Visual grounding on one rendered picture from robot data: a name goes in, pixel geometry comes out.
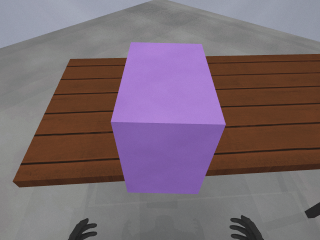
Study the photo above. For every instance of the carton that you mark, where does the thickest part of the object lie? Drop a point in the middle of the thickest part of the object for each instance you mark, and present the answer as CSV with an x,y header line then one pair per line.
x,y
167,120

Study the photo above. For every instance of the table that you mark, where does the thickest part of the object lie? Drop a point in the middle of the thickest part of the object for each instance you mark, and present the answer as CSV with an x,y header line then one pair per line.
x,y
270,105

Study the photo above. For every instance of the robot right hand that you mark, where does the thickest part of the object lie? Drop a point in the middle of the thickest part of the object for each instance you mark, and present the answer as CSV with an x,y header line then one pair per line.
x,y
250,230

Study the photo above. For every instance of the robot left hand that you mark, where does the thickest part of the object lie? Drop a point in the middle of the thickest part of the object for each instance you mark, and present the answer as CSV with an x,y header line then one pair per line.
x,y
80,228

